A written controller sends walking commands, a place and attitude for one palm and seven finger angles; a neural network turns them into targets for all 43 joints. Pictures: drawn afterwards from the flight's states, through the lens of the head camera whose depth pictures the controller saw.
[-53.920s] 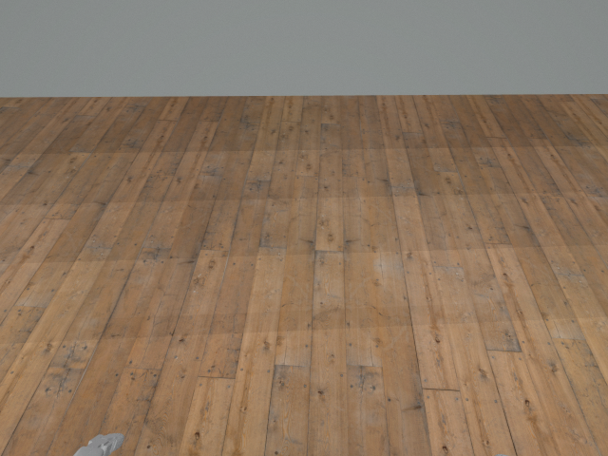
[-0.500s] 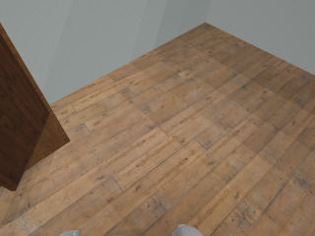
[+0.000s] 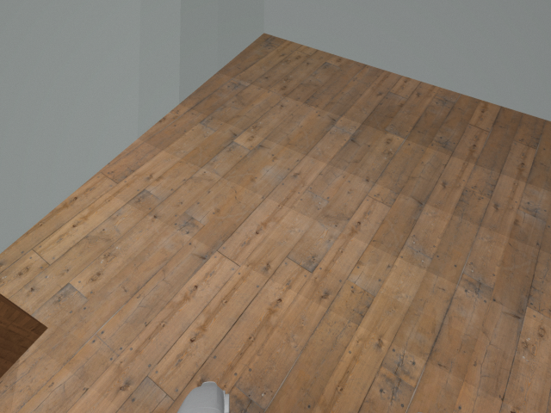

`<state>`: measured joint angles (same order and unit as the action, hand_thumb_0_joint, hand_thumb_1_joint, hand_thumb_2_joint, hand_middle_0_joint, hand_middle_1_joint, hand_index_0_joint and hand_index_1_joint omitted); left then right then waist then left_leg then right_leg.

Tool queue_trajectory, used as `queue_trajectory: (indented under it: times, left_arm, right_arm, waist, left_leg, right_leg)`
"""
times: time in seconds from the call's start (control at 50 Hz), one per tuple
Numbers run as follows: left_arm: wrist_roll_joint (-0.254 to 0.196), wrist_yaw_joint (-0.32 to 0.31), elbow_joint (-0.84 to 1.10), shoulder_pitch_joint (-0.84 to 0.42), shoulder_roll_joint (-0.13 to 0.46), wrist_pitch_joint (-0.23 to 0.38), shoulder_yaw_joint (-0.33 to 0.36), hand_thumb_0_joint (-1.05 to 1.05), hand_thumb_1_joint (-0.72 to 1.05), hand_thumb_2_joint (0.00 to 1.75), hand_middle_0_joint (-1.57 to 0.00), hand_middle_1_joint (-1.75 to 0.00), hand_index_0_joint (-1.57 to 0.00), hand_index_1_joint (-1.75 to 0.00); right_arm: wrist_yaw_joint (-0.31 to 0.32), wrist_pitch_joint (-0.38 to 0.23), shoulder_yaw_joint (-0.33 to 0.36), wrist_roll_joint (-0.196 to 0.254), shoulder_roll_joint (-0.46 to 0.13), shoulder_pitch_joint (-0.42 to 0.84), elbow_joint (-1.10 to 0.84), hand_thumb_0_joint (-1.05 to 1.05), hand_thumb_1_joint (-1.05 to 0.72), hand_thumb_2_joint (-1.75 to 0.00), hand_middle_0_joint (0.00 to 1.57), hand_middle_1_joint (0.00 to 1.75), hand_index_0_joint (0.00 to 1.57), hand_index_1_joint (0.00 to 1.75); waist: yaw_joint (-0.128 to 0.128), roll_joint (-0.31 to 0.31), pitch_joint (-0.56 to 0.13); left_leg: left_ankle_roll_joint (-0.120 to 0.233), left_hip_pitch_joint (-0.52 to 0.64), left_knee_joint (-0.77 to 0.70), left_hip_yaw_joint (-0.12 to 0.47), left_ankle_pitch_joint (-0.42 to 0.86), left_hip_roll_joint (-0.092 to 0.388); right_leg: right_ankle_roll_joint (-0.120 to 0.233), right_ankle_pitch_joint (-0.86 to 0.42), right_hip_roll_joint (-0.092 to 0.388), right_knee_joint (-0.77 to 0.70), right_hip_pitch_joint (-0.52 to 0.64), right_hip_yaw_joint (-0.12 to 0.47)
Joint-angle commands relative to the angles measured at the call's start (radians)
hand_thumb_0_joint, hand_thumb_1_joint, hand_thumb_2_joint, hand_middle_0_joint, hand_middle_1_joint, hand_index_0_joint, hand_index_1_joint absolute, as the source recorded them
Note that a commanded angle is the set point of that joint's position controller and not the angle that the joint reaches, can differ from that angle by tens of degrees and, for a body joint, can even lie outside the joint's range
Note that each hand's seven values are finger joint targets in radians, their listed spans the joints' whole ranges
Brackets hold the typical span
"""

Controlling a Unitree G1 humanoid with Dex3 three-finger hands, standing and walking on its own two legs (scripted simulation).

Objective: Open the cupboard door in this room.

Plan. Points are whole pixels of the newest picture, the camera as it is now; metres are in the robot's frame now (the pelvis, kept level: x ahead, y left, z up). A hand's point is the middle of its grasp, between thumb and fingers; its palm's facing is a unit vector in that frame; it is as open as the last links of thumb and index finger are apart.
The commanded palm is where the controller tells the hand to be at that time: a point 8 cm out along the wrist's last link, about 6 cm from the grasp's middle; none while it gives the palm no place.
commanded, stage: walk to a spot facing it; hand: left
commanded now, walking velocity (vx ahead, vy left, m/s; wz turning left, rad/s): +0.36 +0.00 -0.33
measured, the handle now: out of the picture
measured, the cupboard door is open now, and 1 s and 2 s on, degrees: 44 44 44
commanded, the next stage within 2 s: turn to face it in 0.90 s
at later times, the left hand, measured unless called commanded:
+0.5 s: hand (219, 273) +0.38 +0.13 -0.17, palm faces -0.20 -0.95 -0.23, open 7.3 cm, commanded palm none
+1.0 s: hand (233, 230) +0.50 +0.12 -0.19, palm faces -0.16 -0.97 -0.15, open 7.3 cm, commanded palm none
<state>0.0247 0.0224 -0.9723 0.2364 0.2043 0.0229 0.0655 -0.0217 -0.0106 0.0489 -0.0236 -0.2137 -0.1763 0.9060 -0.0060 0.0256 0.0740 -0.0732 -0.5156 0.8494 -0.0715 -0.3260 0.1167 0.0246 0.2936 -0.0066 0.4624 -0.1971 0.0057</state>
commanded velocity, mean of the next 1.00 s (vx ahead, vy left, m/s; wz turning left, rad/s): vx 0.34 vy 0.00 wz -0.15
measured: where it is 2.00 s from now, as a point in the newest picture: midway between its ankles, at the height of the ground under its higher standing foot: (318, 291)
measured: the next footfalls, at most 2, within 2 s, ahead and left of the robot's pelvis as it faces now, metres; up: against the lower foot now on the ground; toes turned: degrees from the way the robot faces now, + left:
left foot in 0.10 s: +0.16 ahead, +0.15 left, +0.00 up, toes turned +3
right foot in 0.46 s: +0.29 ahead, -0.15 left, +0.00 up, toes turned -17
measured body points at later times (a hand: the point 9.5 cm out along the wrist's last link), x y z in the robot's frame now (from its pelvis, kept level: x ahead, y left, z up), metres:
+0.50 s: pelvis +0.22 -0.04 -0.02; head +0.26 -0.05 +0.43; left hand +0.39 +0.18 -0.15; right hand +0.10 -0.27 -0.17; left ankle +0.13 +0.13 -0.71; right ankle +0.26 -0.14 -0.74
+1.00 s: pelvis +0.46 -0.06 +0.00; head +0.49 -0.04 +0.44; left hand +0.51 +0.17 -0.17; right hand +0.48 -0.30 -0.14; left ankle +0.51 +0.04 -0.74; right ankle +0.38 -0.17 -0.65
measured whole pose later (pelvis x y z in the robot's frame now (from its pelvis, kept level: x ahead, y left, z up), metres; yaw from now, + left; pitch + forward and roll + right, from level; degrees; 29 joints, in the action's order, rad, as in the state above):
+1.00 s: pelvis +0.46 -0.06 +0.00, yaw -13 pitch +0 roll -1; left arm 0.02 0.01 -1.09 0.27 0.20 0.02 0.07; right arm 0.02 -0.09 0.04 -0.03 -0.14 -0.20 0.99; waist 0.01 0.05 0.05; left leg 0.03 -0.29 0.52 -0.16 -0.23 0.06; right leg 0.00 0.36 0.06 1.18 -0.46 -0.05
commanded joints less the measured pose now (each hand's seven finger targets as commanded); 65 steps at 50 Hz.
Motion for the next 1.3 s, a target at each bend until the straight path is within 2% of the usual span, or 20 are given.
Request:
queue_trajectory:
  times: [0.0, 0.04, 0.08, 0.1, 0.24, 0.38, 0.4, 0.42, 0.44, 0.46, 0.58, 0.72, 0.78, 0.82, 0.84, 0.9, 0.98, 1.12, 1.2, 1.28]
  left_arm:
    - [-0.005, -0.003, 0.053, -0.012, 0.206, 0.028, 0.056, 0.00, 0.90, 0.90, -0.20, -0.30, -0.20, -0.30]
    - [-0.009, 0.000, 0.058, -0.033, 0.165, 0.025, 0.047, 0.00, 0.90, 0.90, -0.20, -0.30, -0.20, -0.30]
    - [-0.018, 0.008, 0.089, -0.007, 0.070, 0.026, 0.020, 0.00, 0.90, 0.90, -0.20, -0.30, -0.20, -0.30]
    - [-0.007, 0.008, 0.109, -0.070, 0.092, 0.030, 0.026, 0.00, 0.90, 0.90, -0.20, -0.30, -0.20, -0.30]
    - [0.003, 0.039, 0.082, -0.093, 0.024, 0.001, 0.007, 0.00, 0.90, 0.90, -0.20, -0.30, -0.20, -0.30]
    - [0.006, 0.036, 0.049, -0.042, 0.072, 0.001, 0.019, 0.00, 0.90, 0.90, -0.20, -0.30, -0.20, -0.30]
    - [0.009, 0.029, 0.007, 0.079, 0.115, 0.008, 0.032, 0.00, 0.90, 0.90, -0.20, -0.30, -0.20, -0.30]
    - [0.018, 0.012, -0.032, 0.227, 0.224, 0.020, 0.061, 0.00, 0.90, 0.90, -0.20, -0.30, -0.20, -0.30]
    - [-0.004, -0.002, -0.045, 0.290, 0.305, 0.017, 0.074, 0.00, 0.90, 0.90, -0.20, -0.30, -0.20, -0.30]
    - [-0.014, -0.014, -0.039, 0.234, 0.277, 0.011, 0.068, 0.00, 0.90, 0.90, -0.20, -0.30, -0.20, -0.30]
    - [-0.006, -0.022, -0.008, 0.023, 0.124, 0.047, 0.024, 0.00, 0.90, 0.90, -0.20, -0.30, -0.20, -0.30]
    - [-0.009, -0.017, -0.080, 0.107, 0.135, 0.062, 0.023, 0.00, 0.90, 0.90, -0.20, -0.30, -0.20, -0.30]
    - [-0.013, -0.020, -0.081, 0.083, 0.123, 0.058, 0.020, 0.00, 0.90, 0.90, -0.20, -0.30, -0.20, -0.30]
    - [-0.023, -0.009, -0.045, 0.129, 0.043, 0.055, 0.000, 0.00, 0.90, 0.90, -0.20, -0.30, -0.20, -0.30]
    - [-0.015, -0.014, -0.015, 0.057, 0.069, 0.058, 0.000, 0.00, 0.90, 0.90, -0.20, -0.30, -0.20, -0.30]
    - [-0.003, -0.007, -0.011, -0.039, 0.049, 0.047, 0.007, 0.00, 0.90, 0.90, -0.20, -0.30, -0.20, -0.30]
    - [-0.001, 0.005, -0.032, 0.036, 0.000, 0.006, -0.002, 0.00, 0.90, 0.90, -0.20, -0.30, -0.20, -0.30]
    - [0.001, -0.007, -0.033, 0.038, 0.037, 0.010, -0.001, 0.00, 0.90, 0.90, -0.20, -0.30, -0.20, -0.30]
    - [0.002, -0.034, -0.024, 0.146, 0.252, 0.011, 0.044, 0.00, 0.90, 0.90, -0.20, -0.30, -0.20, -0.30]
    - [0.001, -0.054, 0.024, -0.010, 0.142, 0.002, 0.029, 0.00, 0.90, 0.90, -0.20, -0.30, -0.20, -0.30]
  right_arm:
    - [0.004, -0.041, 0.020, 0.000, -0.069, -0.030, -0.055, 0.00, -0.90, -0.90, 0.20, 0.30, 0.20, 0.30]
    - [0.022, -0.058, 0.033, -0.002, -0.126, -0.156, -0.009, 0.00, -0.90, -0.90, 0.20, 0.30, 0.20, 0.30]
    - [0.042, -0.064, 0.068, -0.030, -0.293, -0.395, 0.034, 0.00, -0.90, -0.90, 0.20, 0.30, 0.20, 0.30]
    - [0.045, -0.053, 0.059, -0.026, -0.274, -0.363, 0.023, 0.00, -0.90, -0.90, 0.20, 0.30, 0.20, 0.30]
    - [0.046, -0.081, 0.016, -0.017, -0.132, -0.210, 0.033, 0.00, -0.90, -0.90, 0.20, 0.30, 0.20, 0.30]
    - [0.028, -0.047, 0.024, -0.016, -0.150, -0.189, 0.068, 0.00, -0.90, -0.90, 0.20, 0.30, 0.20, 0.30]
    - [0.025, -0.046, 0.017, -0.008, -0.136, -0.171, 0.066, 0.00, -0.90, -0.90, 0.20, 0.30, 0.20, 0.30]
    - [0.017, -0.049, 0.003, 0.009, -0.072, -0.154, 0.044, 0.00, -0.90, -0.90, 0.20, 0.30, 0.20, 0.30]
    - [0.016, -0.050, -0.001, 0.016, -0.063, -0.116, 0.003, 0.00, -0.90, -0.90, 0.20, 0.30, 0.20, 0.30]
    - [0.014, -0.043, 0.012, 0.009, -0.092, -0.065, 0.006, 0.00, -0.90, -0.90, 0.20, 0.30, 0.20, 0.30]
    - [0.008, -0.022, 0.007, -0.004, -0.016, -0.141, 0.090, 0.00, -0.90, -0.90, 0.20, 0.30, 0.20, 0.30]
    - [-0.009, -0.045, 0.007, 0.001, -0.007, 0.007, 0.039, 0.00, -0.90, -0.90, 0.20, 0.30, 0.20, 0.30]
    - [0.005, -0.058, 0.022, -0.006, -0.060, -0.142, 0.090, 0.00, -0.90, -0.90, 0.20, 0.30, 0.20, 0.30]
    - [0.027, -0.061, 0.061, -0.025, -0.241, -0.412, 0.153, 0.00, -0.90, -0.90, 0.20, 0.30, 0.20, 0.30]
    - [0.036, -0.049, 0.055, -0.019, -0.232, -0.418, 0.150, 0.00, -0.90, -0.90, 0.20, 0.30, 0.20, 0.30]
    - [0.043, -0.064, 0.024, -0.014, -0.109, -0.242, 0.110, 0.00, -0.90, -0.90, 0.20, 0.30, 0.20, 0.30]
    - [0.048, -0.076, 0.012, -0.007, -0.084, -0.172, 0.112, 0.00, -0.90, -0.90, 0.20, 0.30, 0.20, 0.30]
    - [0.041, -0.037, 0.014, 0.005, -0.106, -0.123, 0.113, 0.00, -0.90, -0.90, 0.20, 0.30, 0.20, 0.30]
    - [0.032, -0.003, 0.010, 0.016, -0.035, -0.127, 0.068, 0.00, -0.90, -0.90, 0.20, 0.30, 0.20, 0.30]
    - [0.024, 0.019, 0.014, 0.017, -0.024, -0.098, 0.069, 0.00, -0.90, -0.90, 0.20, 0.30, 0.20, 0.30]
  waist:
    - [-0.011, 0.087, -0.056]
    - [-0.075, -0.012, -0.096]
    - [-0.157, -0.421, -0.227]
    - [-0.142, -0.251, -0.152]
    - [-0.021, -0.220, -0.087]
    - [0.038, -0.102, -0.083]
    - [0.101, -0.014, -0.121]
    - [0.170, 0.237, -0.184]
    - [0.186, 0.357, -0.212]
    - [0.157, 0.197, -0.098]
    - [-0.007, 0.088, -0.069]
    - [0.022, 0.066, -0.032]
    - [-0.067, -0.008, -0.065]
    - [-0.137, -0.380, -0.266]
    - [-0.144, -0.281, -0.242]
    - [-0.067, -0.169, -0.027]
    - [0.007, -0.176, -0.063]
    - [0.037, -0.115, -0.084]
    - [0.099, 0.222, -0.170]
    - [0.026, 0.226, -0.131]
  left_leg:
    - [0.007, 0.207, -0.239, -0.044, 0.120, -0.065]
    - [0.029, 0.466, -0.368, -0.021, 0.109, -0.043]
    - [0.206, 0.708, -0.608, 0.582, -0.154, 0.391]
    - [0.267, 0.637, -0.636, 0.621, -0.175, 0.432]
    - [0.160, 0.439, -0.596, 0.023, 0.359, 0.195]
    - [0.127, 0.288, -0.471, -0.070, 0.157, 0.174]
    - [0.098, 0.200, -0.288, -0.126, 0.194, 0.113]
    - [0.054, -0.046, 0.038, -0.205, 0.019, 0.005]
    - [0.046, -0.184, 0.298, -0.098, -0.325, -0.060]
    - [0.059, -0.235, 0.391, 0.015, -0.249, -0.008]
    - [0.022, -0.006, 0.106, -0.001, 0.005, 0.046]
    - [0.040, 0.041, -0.230, -0.052, 0.131, -0.015]
    - [0.077, 0.352, -0.361, -0.070, 0.183, -0.054]
    - [0.262, 0.746, -0.511, 0.478, 0.145, 0.334]
    - [0.316, 0.724, -0.559, 0.556, 0.161, 0.386]
    - [0.254, 0.392, -0.612, 0.350, 0.212, 0.302]
    - [0.192, 0.326, -0.616, 0.050, 0.374, 0.195]
    - [0.153, 0.184, -0.464, 0.055, 0.279, 0.083]
    - [0.041, -0.014, 0.144, -0.022, -0.376, -0.082]
    - [0.023, -0.037, 0.238, 0.037, -0.230, -0.004]
  right_leg:
    - [0.137, -0.033, 0.190, -0.168, -0.062, 0.195]
    - [0.089, -0.051, 0.122, 0.004, -0.181, 0.144]
    - [-0.001, 0.307, -0.061, 0.627, -0.485, -0.033]
    - [0.010, 0.267, 0.018, 0.761, -0.547, 0.049]
    - [-0.023, 0.002, 0.102, 0.501, -0.416, -0.048]
    - [0.006, -0.095, 0.020, 0.122, 0.003, -0.156]
    - [0.033, -0.048, 0.027, 0.076, 0.186, -0.115]
    - [0.125, 0.162, 0.258, -0.053, 0.400, 0.234]
    - [0.215, 0.257, 0.447, -0.260, 0.414, 0.579]
    - [0.233, 0.279, 0.438, -0.291, 0.325, 0.557]
    - [0.161, -0.187, 0.275, -0.261, 0.026, 0.101]
    - [0.134, -0.299, 0.260, -0.212, 0.136, 0.059]
    - [0.081, -0.416, 0.195, 0.012, 0.012, -0.023]
    - [-0.007, 0.203, -0.009, 0.604, -0.346, -0.138]
    - [0.007, 0.270, 0.008, 0.783, -0.431, -0.022]
    - [-0.013, 0.085, 0.113, 0.844, -0.473, 0.022]
    - [-0.037, 0.009, 0.124, 0.541, -0.319, -0.035]
    - [-0.065, -0.183, 0.048, 0.087, 0.034, -0.148]
    - [0.164, -0.290, 0.528, -0.184, 0.189, 0.272]
    - [0.113, -0.489, 0.418, -0.123, 0.113, 0.006]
